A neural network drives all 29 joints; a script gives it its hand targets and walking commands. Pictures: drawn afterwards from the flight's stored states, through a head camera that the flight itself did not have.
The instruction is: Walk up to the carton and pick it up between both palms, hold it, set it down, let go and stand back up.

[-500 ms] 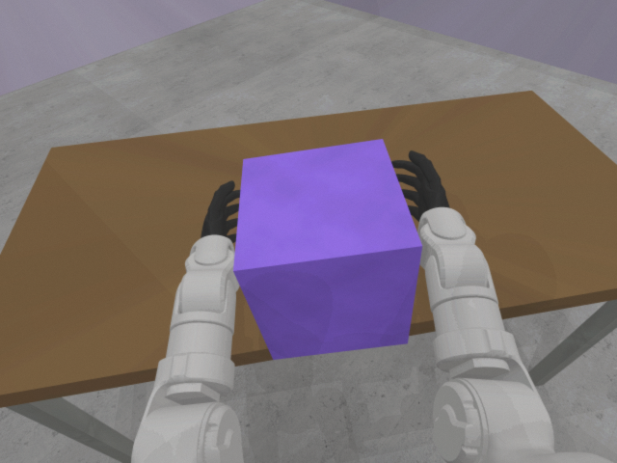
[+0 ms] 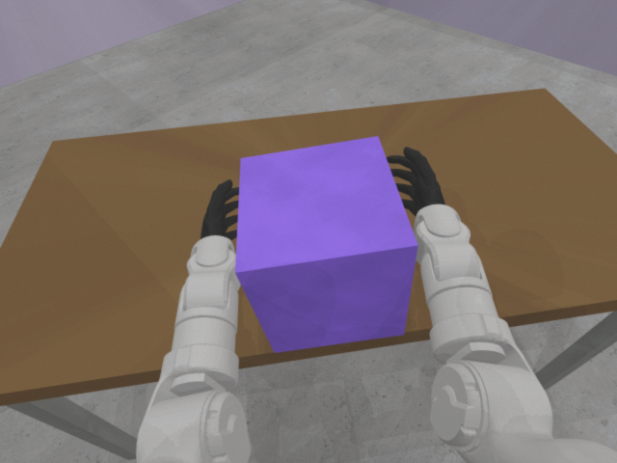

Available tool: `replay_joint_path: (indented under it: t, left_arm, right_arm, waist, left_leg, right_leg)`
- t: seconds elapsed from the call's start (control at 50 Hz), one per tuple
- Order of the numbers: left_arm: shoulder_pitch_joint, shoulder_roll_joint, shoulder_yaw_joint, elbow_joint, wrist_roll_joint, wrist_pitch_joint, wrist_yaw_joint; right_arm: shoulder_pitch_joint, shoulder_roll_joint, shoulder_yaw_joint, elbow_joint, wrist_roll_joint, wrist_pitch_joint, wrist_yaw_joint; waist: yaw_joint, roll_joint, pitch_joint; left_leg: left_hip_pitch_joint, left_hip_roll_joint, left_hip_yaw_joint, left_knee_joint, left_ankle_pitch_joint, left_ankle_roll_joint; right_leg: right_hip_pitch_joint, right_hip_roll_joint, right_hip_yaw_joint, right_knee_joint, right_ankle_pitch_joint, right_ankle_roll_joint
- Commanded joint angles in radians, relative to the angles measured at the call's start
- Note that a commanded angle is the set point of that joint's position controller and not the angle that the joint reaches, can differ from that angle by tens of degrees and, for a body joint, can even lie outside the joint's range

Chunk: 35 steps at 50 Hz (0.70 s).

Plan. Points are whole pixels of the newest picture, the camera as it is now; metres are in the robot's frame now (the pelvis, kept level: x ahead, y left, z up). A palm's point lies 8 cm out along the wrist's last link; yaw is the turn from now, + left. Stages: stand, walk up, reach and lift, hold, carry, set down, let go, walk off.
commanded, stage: set down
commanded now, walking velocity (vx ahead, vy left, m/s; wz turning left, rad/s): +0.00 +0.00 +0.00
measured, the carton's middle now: (324, 248) +0.38 +0.00 +0.06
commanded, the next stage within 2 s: none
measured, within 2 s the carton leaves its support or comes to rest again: rests again in 1.24 s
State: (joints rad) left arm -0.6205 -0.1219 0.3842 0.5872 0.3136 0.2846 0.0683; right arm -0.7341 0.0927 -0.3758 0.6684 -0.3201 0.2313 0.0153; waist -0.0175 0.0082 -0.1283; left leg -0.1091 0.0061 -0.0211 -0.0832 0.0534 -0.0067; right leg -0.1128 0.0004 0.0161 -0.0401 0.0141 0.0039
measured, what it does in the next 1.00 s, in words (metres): stands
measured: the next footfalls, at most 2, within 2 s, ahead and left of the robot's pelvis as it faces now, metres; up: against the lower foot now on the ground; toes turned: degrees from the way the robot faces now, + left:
none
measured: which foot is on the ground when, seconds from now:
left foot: down 0.00-1.00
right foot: down 0.00-1.00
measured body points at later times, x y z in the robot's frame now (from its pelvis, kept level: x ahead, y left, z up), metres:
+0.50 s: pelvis +0.02 +0.00 +0.00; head +0.06 +0.00 +0.45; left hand +0.42 +0.14 +0.05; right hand +0.43 -0.14 +0.08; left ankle -0.01 +0.12 -0.76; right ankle -0.02 -0.12 -0.76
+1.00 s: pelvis +0.02 -0.01 +0.00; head +0.07 -0.01 +0.44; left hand +0.42 +0.14 +0.04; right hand +0.44 -0.14 +0.06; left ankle -0.01 +0.12 -0.76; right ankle -0.02 -0.12 -0.76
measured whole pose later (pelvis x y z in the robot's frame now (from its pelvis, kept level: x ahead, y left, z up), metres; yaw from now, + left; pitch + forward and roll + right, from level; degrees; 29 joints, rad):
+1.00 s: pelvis +0.02 -0.01 +0.00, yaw +0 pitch +16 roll +0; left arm -0.61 -0.15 0.50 0.72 0.42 0.03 0.04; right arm -0.70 0.12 -0.47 0.79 -0.40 -0.02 0.02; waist 0.00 0.02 -0.19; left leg -0.24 0.01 -0.01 -0.09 0.05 -0.01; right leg -0.23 0.01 0.01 -0.09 0.04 -0.01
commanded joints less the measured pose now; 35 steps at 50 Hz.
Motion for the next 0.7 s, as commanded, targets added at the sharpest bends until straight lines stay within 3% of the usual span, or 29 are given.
replay_joint_path:
  t: [0.0, 0.12, 0.14, 0.18, 0.26, 0.3, 0.32, 0.36, 0.42, 0.44, 0.5, 0.58, 0.68]
  left_arm:
    - [-0.664, -0.402, -0.246, -0.114, -0.040, -0.102, -0.121]
    - [-0.618, -0.441, -0.214, -0.081, 0.003, -0.138, -0.127]
    - [-0.623, -0.423, -0.225, -0.086, 0.011, -0.143, -0.124]
    - [-0.605, -0.469, -0.220, -0.068, 0.010, -0.160, -0.117]
    - [-0.611, -0.517, -0.264, -0.085, -0.001, -0.185, -0.110]
    - [-0.613, -0.530, -0.277, -0.076, -0.008, -0.190, -0.106]
    - [-0.611, -0.536, -0.290, -0.106, -0.011, -0.197, -0.106]
    - [-0.594, -0.531, -0.306, -0.110, -0.003, -0.203, -0.104]
    - [-0.576, -0.508, -0.265, -0.097, 0.014, -0.211, -0.096]
    - [-0.589, -0.521, -0.262, -0.083, 0.016, -0.215, -0.095]
    - [-0.582, -0.498, -0.251, -0.067, 0.032, -0.228, -0.102]
    - [-0.584, -0.498, -0.207, -0.038, 0.041, -0.249, -0.116]
    - [-0.572, -0.428, -0.155, -0.020, 0.065, -0.263, -0.121]
  right_arm:
    - [-0.516, 0.402, 0.199, -0.039, 0.026, -0.059, 0.111]
    - [-0.492, 0.426, 0.199, -0.024, 0.002, -0.098, 0.130]
    - [-0.476, 0.412, 0.188, -0.001, 0.007, -0.106, 0.132]
    - [-0.486, 0.422, 0.205, -0.010, -0.006, -0.126, 0.129]
    - [-0.489, 0.451, 0.226, -0.022, 0.010, -0.157, 0.132]
    - [-0.500, 0.436, 0.224, -0.032, 0.004, -0.171, 0.127]
    - [-0.482, 0.450, 0.236, -0.027, 0.019, -0.174, 0.129]
    - [-0.462, 0.430, 0.228, -0.021, 0.008, -0.179, 0.127]
    - [-0.449, 0.429, 0.229, -0.025, -0.002, -0.192, 0.117]
    - [-0.452, 0.437, 0.207, 0.015, -0.014, -0.192, 0.117]
    - [-0.416, 0.428, 0.191, 0.041, -0.033, -0.200, 0.115]
    - [-0.448, 0.439, 0.178, 0.038, -0.052, -0.216, 0.118]
    - [-0.446, 0.402, 0.145, 0.039, -0.057, -0.225, 0.120]
  waist:
    - [-0.020, 0.005, -0.431]
    - [0.007, -0.019, -0.472]
    - [0.003, 0.012, -0.467]
    - [0.002, -0.015, -0.479]
    - [-0.009, 0.019, -0.543]
    - [-0.016, 0.006, -0.556]
    - [-0.013, -0.010, -0.565]
    - [-0.019, 0.031, -0.565]
    - [-0.001, 0.015, -0.561]
    - [-0.018, 0.020, -0.535]
    - [-0.016, 0.027, -0.516]
    - [-0.018, -0.021, -0.487]
    - [0.007, -0.014, -0.467]
  left_leg:
    - [0.197, -0.064, 0.046, 0.071, 0.168, 0.010]
    - [0.215, -0.058, 0.033, 0.061, 0.307, 0.019]
    - [0.219, -0.054, 0.038, 0.059, 0.335, 0.009]
    - [0.234, -0.050, 0.021, 0.061, 0.363, 0.006]
    - [0.268, -0.047, 0.015, 0.092, 0.479, -0.005]
    - [0.279, -0.055, 0.017, 0.102, 0.498, -0.014]
    - [0.277, -0.051, 0.017, 0.100, 0.483, -0.011]
    - [0.265, -0.051, 0.028, 0.111, 0.497, -0.016]
    - [0.261, -0.051, 0.033, 0.105, 0.490, -0.007]
    - [0.253, -0.052, 0.031, 0.102, 0.476, -0.015]
    - [0.233, -0.055, 0.036, 0.088, 0.429, -0.012]
    - [0.181, -0.054, 0.035, 0.059, 0.331, 0.010]
    - [0.126, -0.062, 0.046, 0.043, 0.258, 0.009]
  right_leg:
    - [0.147, 0.048, -0.041, 0.063, 0.294, 0.007]
    - [0.171, 0.053, -0.042, 0.068, 0.431, 0.011]
    - [0.167, 0.052, -0.042, 0.056, 0.433, 0.007]
    - [0.170, 0.051, -0.035, 0.051, 0.441, 0.004]
    - [0.149, 0.051, -0.039, 0.049, 0.513, -0.014]
    - [0.118, 0.057, -0.042, 0.047, 0.499, -0.017]
    - [0.122, 0.052, -0.041, 0.046, 0.503, -0.021]
    - [0.120, 0.051, -0.039, 0.051, 0.515, -0.029]
    - [0.126, 0.054, -0.046, 0.051, 0.529, -0.005]
    - [0.126, 0.059, -0.048, 0.042, 0.510, -0.007]
    - [0.134, 0.057, -0.049, 0.033, 0.476, -0.013]
    - [0.136, 0.056, -0.052, 0.046, 0.437, -0.002]
    - [0.139, 0.056, -0.051, 0.037, 0.388, -0.006]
